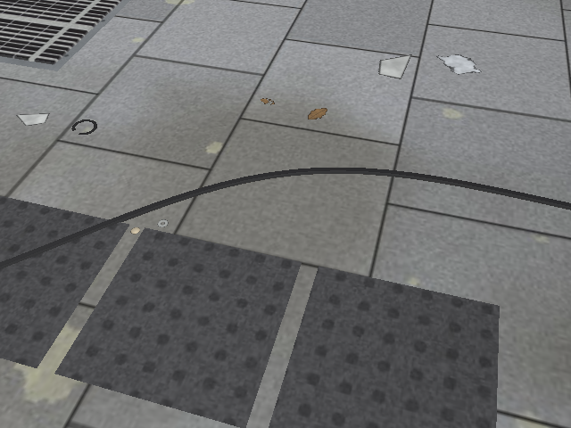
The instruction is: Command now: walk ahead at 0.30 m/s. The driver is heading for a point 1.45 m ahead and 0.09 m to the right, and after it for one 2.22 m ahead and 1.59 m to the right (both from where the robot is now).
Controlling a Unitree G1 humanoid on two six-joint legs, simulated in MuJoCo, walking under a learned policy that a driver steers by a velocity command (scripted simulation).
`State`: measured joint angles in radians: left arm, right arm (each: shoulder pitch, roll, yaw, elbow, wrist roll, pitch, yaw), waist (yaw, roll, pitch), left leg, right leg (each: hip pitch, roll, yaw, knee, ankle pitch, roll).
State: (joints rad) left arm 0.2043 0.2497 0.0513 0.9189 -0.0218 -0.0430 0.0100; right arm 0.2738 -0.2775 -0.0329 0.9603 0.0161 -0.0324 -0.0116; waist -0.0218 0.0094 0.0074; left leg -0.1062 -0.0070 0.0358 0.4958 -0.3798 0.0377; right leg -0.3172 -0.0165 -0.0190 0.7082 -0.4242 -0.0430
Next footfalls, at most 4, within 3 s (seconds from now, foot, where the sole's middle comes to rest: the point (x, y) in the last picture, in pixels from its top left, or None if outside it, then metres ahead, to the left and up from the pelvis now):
0.58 left None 0.44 0.11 -0.77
1.14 right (342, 342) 0.75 -0.12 -0.77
1.68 left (249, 253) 1.05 0.13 -0.77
2.24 right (324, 181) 1.35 -0.11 -0.77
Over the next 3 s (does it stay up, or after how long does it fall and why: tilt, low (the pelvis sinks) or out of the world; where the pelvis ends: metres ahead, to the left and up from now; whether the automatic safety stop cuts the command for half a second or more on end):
stays up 1.61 -0.08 0.01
